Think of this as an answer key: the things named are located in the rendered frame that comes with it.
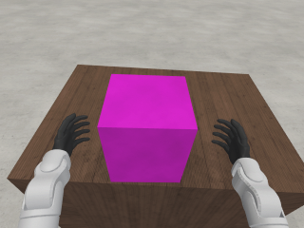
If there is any robot left hand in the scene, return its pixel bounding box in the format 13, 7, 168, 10
52, 113, 90, 157

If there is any pedestal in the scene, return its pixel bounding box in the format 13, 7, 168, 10
7, 65, 304, 228

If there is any robot right hand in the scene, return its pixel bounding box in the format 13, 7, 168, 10
211, 119, 251, 165

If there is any carton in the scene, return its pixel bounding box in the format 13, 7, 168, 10
97, 74, 198, 182

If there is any right robot forearm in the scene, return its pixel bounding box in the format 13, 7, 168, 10
231, 158, 289, 228

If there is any left robot forearm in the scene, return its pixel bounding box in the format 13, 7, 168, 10
17, 149, 71, 228

